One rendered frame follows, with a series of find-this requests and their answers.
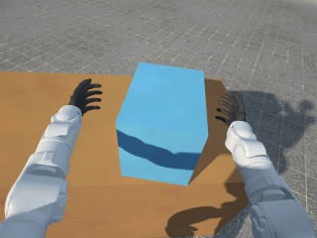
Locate pedestal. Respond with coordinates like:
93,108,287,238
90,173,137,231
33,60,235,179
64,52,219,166
0,71,250,238

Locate robot left upper arm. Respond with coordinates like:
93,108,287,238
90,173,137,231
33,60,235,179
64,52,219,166
0,174,68,238

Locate robot right upper arm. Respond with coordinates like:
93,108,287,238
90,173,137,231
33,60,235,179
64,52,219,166
250,199,316,238

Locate robot left hand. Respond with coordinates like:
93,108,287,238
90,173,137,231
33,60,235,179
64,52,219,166
67,78,103,117

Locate carton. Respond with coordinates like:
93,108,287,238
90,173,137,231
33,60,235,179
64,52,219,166
115,61,209,186

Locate robot right forearm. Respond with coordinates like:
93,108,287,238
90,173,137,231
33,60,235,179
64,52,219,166
225,120,317,238

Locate robot right hand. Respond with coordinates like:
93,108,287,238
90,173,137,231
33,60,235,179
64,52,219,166
215,91,247,128

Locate robot left forearm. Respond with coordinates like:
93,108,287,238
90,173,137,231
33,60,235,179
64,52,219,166
4,105,82,218

